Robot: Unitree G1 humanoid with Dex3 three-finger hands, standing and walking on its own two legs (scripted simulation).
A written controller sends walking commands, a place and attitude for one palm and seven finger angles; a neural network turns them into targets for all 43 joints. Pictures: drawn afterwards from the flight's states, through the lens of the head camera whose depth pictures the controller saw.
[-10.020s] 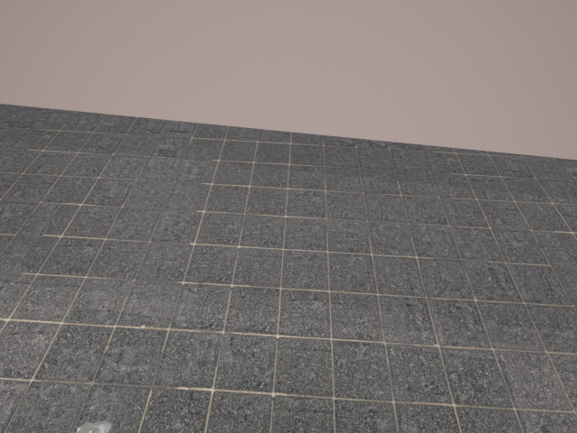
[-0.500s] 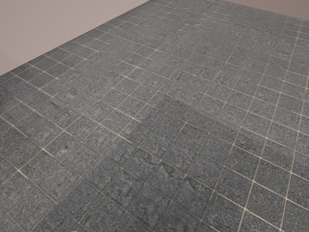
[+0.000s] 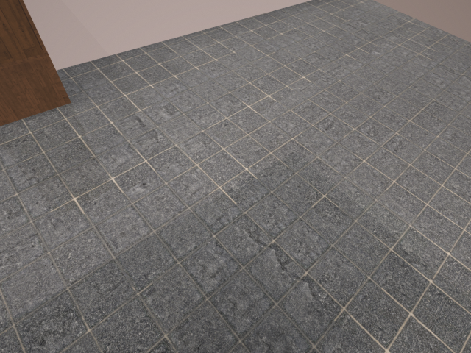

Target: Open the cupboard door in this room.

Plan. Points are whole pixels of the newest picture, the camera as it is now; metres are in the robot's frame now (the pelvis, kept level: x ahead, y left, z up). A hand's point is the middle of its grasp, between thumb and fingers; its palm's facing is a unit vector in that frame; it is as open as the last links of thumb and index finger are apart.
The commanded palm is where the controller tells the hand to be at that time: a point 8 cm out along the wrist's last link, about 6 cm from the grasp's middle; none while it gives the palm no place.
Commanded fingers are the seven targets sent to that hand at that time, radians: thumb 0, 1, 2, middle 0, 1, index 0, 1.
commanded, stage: turn or walk to find it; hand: left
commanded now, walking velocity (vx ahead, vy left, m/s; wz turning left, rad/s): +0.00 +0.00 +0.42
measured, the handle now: out of the picture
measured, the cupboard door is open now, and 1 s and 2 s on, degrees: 0 0 0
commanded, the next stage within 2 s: stand and wait in 0.60 s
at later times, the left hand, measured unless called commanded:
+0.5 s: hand out of the picture +0.04 +0.18 -0.13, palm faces +0.21 -0.94 -0.26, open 7.4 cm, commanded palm none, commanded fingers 0.00 0.90 0.90 -0.20 -0.30 -0.20 -0.30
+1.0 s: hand out of the picture -0.11 +0.20 -0.16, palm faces +0.37 -0.90 -0.22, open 7.4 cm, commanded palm none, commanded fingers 0.00 0.90 0.90 -0.20 -0.30 -0.20 -0.30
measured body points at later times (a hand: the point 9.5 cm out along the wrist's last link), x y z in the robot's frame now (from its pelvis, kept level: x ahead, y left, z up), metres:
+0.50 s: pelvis -0.02 -0.03 +0.01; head +0.00 -0.05 +0.46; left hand +0.03 +0.23 -0.11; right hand +0.07 -0.27 -0.15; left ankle -0.04 +0.10 -0.67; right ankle -0.01 -0.13 -0.72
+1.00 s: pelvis -0.05 +0.01 +0.02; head -0.04 +0.02 +0.47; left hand -0.12 +0.25 -0.14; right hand +0.11 -0.18 -0.13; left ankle -0.09 +0.11 -0.72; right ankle -0.03 -0.14 -0.68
